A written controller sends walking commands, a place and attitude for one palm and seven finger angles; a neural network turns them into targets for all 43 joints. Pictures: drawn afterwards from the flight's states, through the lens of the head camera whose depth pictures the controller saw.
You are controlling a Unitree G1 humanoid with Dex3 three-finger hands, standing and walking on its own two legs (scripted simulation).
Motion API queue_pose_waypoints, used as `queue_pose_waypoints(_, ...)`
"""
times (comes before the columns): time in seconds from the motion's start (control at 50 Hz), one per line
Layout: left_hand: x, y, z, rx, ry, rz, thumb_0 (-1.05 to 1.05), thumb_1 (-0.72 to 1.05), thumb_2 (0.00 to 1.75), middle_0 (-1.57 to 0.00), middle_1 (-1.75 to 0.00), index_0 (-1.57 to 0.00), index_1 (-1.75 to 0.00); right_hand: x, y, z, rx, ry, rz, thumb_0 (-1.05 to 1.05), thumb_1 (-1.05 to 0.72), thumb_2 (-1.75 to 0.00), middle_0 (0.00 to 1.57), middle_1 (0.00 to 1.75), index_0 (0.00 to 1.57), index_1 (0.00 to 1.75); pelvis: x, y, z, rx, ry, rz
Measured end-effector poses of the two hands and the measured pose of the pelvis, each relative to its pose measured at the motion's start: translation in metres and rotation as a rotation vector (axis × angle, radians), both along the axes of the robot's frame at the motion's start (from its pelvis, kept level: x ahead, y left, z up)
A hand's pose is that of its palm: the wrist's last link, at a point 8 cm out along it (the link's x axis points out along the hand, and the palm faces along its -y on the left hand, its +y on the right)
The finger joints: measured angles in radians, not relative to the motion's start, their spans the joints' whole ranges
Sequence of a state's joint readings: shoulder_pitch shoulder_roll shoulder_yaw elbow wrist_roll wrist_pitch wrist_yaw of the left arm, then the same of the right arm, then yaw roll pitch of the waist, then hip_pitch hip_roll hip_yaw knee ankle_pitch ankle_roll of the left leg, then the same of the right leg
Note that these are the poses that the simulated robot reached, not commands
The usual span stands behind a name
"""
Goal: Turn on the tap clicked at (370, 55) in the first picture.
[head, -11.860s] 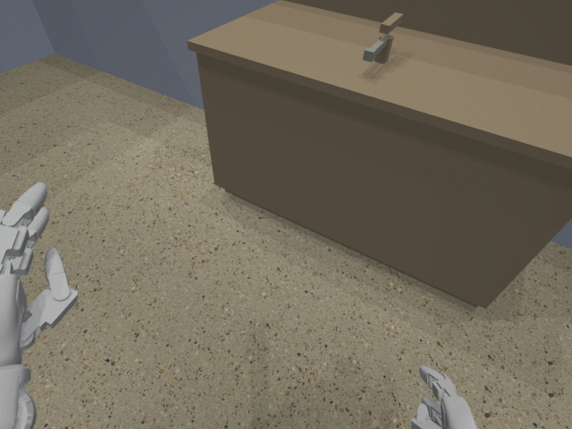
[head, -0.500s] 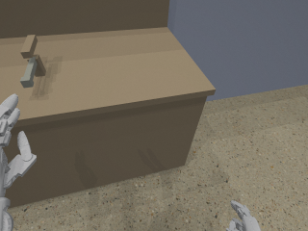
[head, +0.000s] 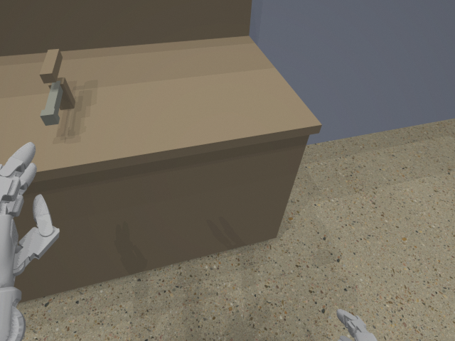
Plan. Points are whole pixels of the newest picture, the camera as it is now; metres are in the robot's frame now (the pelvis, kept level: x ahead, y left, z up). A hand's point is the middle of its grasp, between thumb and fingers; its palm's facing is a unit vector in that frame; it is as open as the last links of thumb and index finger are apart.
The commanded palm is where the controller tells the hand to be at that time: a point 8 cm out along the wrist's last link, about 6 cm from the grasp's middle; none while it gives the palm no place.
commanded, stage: come to a stop and stand still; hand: left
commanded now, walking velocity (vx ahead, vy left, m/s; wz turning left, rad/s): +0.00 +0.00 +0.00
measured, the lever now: (50, 117) +0.55 +0.45 +0.07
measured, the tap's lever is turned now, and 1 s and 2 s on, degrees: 0 0 0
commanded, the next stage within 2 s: look again from close up in 0.06 s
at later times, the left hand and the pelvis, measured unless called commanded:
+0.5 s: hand (54, 213) +0.26 +0.27 +0.14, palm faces +0.32 -0.87 -0.37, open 7.4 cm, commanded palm +0.20 +0.31 +0.18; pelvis +0.04 +0.03 +0.00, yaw -1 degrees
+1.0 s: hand (40, 171) +0.31 +0.31 +0.16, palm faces +0.39 -0.87 -0.31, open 7.4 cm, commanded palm +0.25 +0.35 +0.18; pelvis +0.09 +0.07 -0.02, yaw +0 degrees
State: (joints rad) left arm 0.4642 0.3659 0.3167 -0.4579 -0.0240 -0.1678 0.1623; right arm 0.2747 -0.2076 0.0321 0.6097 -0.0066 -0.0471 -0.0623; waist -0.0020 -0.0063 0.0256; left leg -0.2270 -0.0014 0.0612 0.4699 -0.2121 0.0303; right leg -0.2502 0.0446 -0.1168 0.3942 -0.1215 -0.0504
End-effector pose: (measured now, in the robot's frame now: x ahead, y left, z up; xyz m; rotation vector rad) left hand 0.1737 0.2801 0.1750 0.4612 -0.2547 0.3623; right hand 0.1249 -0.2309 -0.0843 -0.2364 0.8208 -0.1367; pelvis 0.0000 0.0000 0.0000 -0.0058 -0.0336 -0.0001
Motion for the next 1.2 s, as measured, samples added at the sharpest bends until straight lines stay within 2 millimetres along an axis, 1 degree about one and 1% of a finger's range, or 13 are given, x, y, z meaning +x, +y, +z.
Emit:
queue_pose_waypoints(0.16, 0.006, 0.006, -0.005, -0.004, 0.026, 0.010, 0.01, 0.89, 0.90, -0.21, -0.30, -0.21, -0.30, 0.014, 0.007, -0.001, 0.016, -0.026, -0.003, 0.02, -0.90, -0.90, 0.20, 0.30, 0.21, 0.30, 0.008, 0.007, 0.000, -0.002, 0.008, -0.007)
queue_pose_waypoints(0.22, 0.024, 0.030, 0.017, 0.130, -0.061, 0.010, 0.02, 0.88, 0.90, -0.22, -0.30, -0.22, -0.30, 0.020, 0.014, 0.000, 0.005, -0.026, 0.061, 0.02, -0.90, -0.90, 0.20, 0.30, 0.20, 0.30, 0.005, 0.004, -0.002, -0.009, 0.017, 0.008)
queue_pose_waypoints(0.28, 0.036, 0.051, 0.026, 0.084, -0.133, 0.051, 0.01, 0.88, 0.90, -0.21, -0.30, -0.22, -0.30, 0.029, 0.021, 0.004, 0.030, -0.059, 0.076, 0.02, -0.90, -0.90, 0.20, 0.30, 0.21, 0.30, 0.006, 0.008, -0.001, -0.007, 0.019, -0.007)
queue_pose_waypoints(0.42, 0.040, 0.021, -0.010, -0.025, 0.014, -0.077, 0.01, 0.89, 0.90, -0.20, -0.30, -0.21, -0.30, 0.051, 0.036, 0.009, 0.066, -0.141, 0.046, 0.02, -0.90, -0.90, 0.20, 0.30, 0.21, 0.30, 0.027, 0.030, -0.001, 0.000, 0.029, -0.024)
queue_pose_waypoints(0.5, 0.045, 0.034, -0.024, -0.040, 0.057, -0.067, 0.01, 0.89, 0.90, -0.21, -0.30, -0.21, -0.30, 0.064, 0.046, 0.014, 0.034, -0.113, 0.069, 0.02, -0.90, -0.90, 0.20, 0.30, 0.21, 0.30, 0.040, 0.032, 0.000, -0.008, 0.035, -0.010)
queue_pose_waypoints(0.6, 0.061, 0.061, -0.012, -0.050, -0.050, 0.004, 0.02, 0.88, 0.90, -0.22, -0.30, -0.22, -0.30, 0.089, 0.056, 0.024, -0.010, -0.121, 0.126, 0.02, -0.90, -0.90, 0.20, 0.30, 0.21, 0.30, 0.051, 0.038, -0.001, -0.018, 0.032, 0.004)
queue_pose_waypoints(0.68, 0.071, 0.059, 0.006, -0.043, -0.150, -0.034, 0.02, 0.89, 0.90, -0.21, -0.30, -0.21, -0.30, 0.112, 0.063, 0.030, -0.016, -0.171, 0.139, 0.02, -0.90, -0.90, 0.20, 0.30, 0.21, 0.30, 0.059, 0.049, -0.004, -0.026, 0.031, 0.000)
queue_pose_waypoints(0.76, 0.080, 0.056, 0.007, -0.022, -0.146, -0.091, 0.01, 0.89, 0.90, -0.21, -0.30, -0.21, -0.30, 0.128, 0.070, 0.033, -0.005, -0.214, 0.106, 0.02, -0.90, -0.90, 0.20, 0.30, 0.21, 0.30, 0.070, 0.058, -0.008, -0.027, 0.033, -0.019)
queue_pose_waypoints(0.88, 0.097, 0.069, -0.011, -0.018, -0.050, -0.063, 0.01, 0.89, 0.90, -0.21, -0.30, -0.21, -0.30, 0.129, 0.076, 0.022, 0.017, -0.185, 0.070, 0.01, -0.90, -0.90, 0.20, 0.30, 0.21, 0.30, 0.083, 0.063, -0.013, -0.023, 0.022, -0.028)
queue_pose_waypoints(1.02, 0.100, 0.075, -0.008, -0.043, -0.130, -0.059, 0.02, 0.89, 0.90, -0.21, -0.30, -0.21, -0.30, 0.118, 0.078, 0.006, -0.004, -0.057, 0.092, 0.01, -0.90, -0.90, 0.20, 0.30, 0.21, 0.30, 0.088, 0.068, -0.016, -0.043, 0.015, -0.016)
queue_pose_waypoints(1.1, 0.104, 0.082, -0.007, -0.046, -0.176, -0.085, 0.01, 0.89, 0.90, -0.21, -0.30, -0.21, -0.30, 0.116, 0.078, 0.005, -0.048, -0.030, 0.065, 0.02, -0.90, -0.90, 0.20, 0.30, 0.21, 0.30, 0.095, 0.083, -0.020, -0.042, 0.009, -0.035)
queue_pose_waypoints(1.14, 0.112, 0.089, -0.009, -0.026, -0.197, -0.108, 0.01, 0.89, 0.90, -0.21, -0.30, -0.21, -0.30, 0.118, 0.081, -0.002, -0.061, -0.055, 0.032, 0.02, -0.90, -0.90, 0.20, 0.30, 0.21, 0.30, 0.099, 0.095, -0.029, -0.038, -0.009, -0.040)
queue_pose_waypoints(1.2, 0.130, 0.099, -0.008, 0.019, -0.173, -0.113, 0.01, 0.89, 0.90, -0.21, -0.30, -0.21, -0.30, 0.119, 0.093, -0.006, -0.026, -0.080, -0.031, 0.02, -0.90, -0.90, 0.20, 0.30, 0.21, 0.30, 0.101, 0.102, -0.029, -0.010, -0.028, -0.064)
